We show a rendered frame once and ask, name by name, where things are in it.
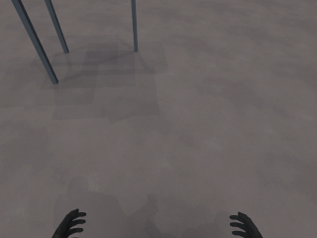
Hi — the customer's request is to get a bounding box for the robot left hand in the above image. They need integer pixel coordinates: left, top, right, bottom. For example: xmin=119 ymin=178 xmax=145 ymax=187
xmin=52 ymin=208 xmax=86 ymax=238

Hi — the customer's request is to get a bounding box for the table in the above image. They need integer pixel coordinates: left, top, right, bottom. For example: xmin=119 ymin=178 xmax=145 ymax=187
xmin=11 ymin=0 xmax=138 ymax=84

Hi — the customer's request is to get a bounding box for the robot right hand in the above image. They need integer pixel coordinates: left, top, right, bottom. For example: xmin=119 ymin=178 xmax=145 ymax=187
xmin=230 ymin=211 xmax=263 ymax=238

